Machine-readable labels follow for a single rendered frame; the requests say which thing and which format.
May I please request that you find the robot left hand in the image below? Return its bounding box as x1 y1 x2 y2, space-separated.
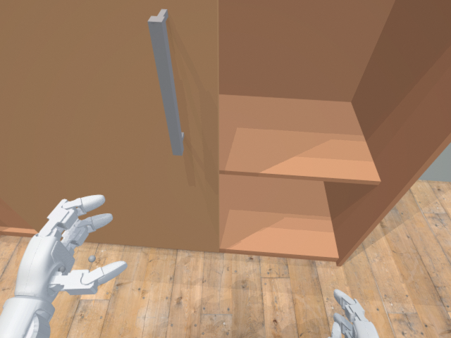
14 195 128 303

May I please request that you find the robot right hand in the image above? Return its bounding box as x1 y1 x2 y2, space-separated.
328 289 379 338

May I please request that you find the robot left forearm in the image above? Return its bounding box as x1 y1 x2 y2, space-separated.
0 296 55 338

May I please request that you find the handle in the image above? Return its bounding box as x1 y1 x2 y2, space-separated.
147 9 184 156

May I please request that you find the wardrobe door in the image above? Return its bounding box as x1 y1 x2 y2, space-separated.
0 0 220 252
0 198 34 229

